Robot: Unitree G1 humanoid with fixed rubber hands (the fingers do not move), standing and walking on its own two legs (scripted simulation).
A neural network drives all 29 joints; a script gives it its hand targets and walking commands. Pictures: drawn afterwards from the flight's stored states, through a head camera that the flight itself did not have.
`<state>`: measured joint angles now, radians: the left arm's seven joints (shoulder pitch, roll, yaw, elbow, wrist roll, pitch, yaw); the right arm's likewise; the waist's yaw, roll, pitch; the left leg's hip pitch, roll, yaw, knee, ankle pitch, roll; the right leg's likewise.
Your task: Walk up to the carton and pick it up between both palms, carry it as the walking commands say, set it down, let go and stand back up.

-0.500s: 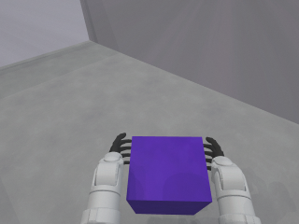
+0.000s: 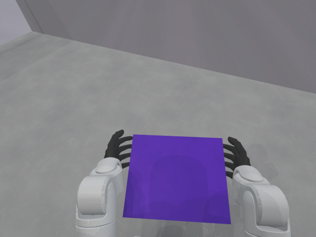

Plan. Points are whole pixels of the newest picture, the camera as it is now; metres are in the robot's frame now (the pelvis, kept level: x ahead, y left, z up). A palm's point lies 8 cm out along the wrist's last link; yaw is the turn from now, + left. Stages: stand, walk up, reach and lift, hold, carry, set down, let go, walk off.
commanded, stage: carry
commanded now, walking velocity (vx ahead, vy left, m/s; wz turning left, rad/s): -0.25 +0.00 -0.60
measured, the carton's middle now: (174, 183) +0.27 +0.01 +0.01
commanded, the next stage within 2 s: none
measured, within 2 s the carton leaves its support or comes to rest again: neither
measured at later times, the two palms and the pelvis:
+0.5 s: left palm out of the picture +0.11 +0.13 +0.12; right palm out of the picture +0.05 -0.14 +0.12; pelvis -0.16 +0.04 +0.02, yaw -15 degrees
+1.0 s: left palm out of the picture -0.05 +0.07 +0.11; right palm out of the picture -0.20 -0.16 +0.11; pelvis -0.35 +0.09 +0.01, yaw -32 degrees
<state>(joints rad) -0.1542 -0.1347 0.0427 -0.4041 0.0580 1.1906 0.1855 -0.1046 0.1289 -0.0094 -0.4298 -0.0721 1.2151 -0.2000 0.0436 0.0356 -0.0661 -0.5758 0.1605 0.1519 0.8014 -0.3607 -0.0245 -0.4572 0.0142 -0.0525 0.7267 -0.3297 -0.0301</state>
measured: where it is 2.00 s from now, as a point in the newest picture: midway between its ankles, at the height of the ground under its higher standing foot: outside the picture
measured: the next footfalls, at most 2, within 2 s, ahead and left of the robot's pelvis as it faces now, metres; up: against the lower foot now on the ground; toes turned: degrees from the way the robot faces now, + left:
left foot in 0.30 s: -0.07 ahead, +0.13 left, +0.00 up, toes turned -2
right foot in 0.64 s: -0.25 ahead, -0.08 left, +0.00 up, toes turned -28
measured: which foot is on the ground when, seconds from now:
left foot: up 0.00-0.28, down 0.30-0.64, up 0.66-1.00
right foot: down 0.00-0.30, up 0.32-0.62, down 0.64-1.00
